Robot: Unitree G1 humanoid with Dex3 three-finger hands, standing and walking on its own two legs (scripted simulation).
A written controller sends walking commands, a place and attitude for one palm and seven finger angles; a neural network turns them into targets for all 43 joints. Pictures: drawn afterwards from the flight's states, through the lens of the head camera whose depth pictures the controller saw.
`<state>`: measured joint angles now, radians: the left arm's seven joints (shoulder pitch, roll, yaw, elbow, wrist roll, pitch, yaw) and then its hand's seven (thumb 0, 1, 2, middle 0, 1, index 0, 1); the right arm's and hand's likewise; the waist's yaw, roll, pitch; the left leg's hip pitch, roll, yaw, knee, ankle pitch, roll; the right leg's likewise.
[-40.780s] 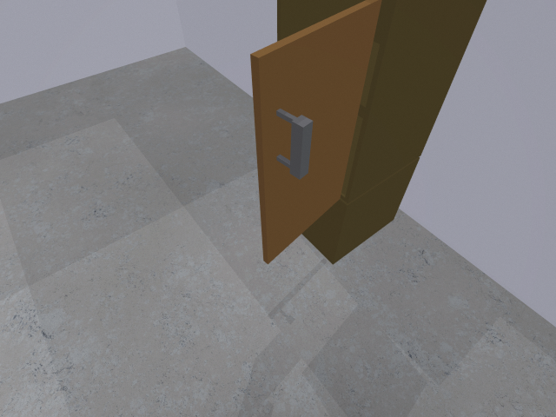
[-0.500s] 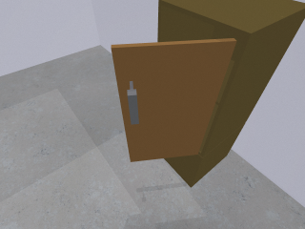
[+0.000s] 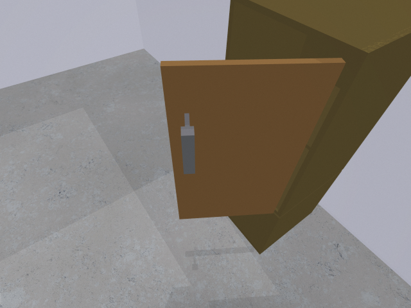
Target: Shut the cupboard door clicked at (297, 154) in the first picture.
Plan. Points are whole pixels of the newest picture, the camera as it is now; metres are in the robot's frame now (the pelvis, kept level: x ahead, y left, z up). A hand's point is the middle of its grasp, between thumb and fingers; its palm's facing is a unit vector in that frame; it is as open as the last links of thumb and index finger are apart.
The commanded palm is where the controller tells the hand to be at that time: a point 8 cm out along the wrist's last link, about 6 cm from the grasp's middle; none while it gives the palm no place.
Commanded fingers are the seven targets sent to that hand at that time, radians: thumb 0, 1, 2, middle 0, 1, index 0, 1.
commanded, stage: come to a stop and stand still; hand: left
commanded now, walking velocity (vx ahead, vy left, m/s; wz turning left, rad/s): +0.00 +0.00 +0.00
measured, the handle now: (188, 143) +0.43 +0.08 +0.08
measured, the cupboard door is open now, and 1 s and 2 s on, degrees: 59 59 59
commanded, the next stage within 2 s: look again from close up in 0.66 s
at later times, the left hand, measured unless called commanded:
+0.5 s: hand out of the picture +0.11 +0.17 -0.17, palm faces +0.00 -0.98 -0.22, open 7.4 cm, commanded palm none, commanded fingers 0.00 0.90 0.90 -0.20 -0.30 -0.20 -0.30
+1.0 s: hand out of the picture +0.08 +0.16 -0.18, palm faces +0.01 -0.98 -0.21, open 7.4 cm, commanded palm none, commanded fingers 0.00 0.90 0.90 -0.20 -0.30 -0.20 -0.30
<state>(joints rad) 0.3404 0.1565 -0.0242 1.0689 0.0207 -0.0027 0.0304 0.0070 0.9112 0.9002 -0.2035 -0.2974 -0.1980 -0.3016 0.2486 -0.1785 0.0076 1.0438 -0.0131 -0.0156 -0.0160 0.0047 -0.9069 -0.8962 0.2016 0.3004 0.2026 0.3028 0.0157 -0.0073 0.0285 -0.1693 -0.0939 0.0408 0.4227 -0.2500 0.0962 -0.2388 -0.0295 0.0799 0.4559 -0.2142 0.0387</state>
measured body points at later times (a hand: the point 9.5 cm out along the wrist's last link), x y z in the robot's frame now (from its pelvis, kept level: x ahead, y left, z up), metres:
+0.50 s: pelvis +0.05 -0.02 +0.00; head +0.07 -0.01 +0.45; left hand +0.11 +0.22 -0.16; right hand +0.09 -0.25 -0.15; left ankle -0.01 +0.06 -0.74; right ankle +0.02 -0.16 -0.74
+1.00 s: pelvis +0.05 -0.03 +0.00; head +0.07 -0.01 +0.45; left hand +0.08 +0.21 -0.16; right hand +0.09 -0.26 -0.15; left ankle -0.01 +0.06 -0.74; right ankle +0.02 -0.16 -0.74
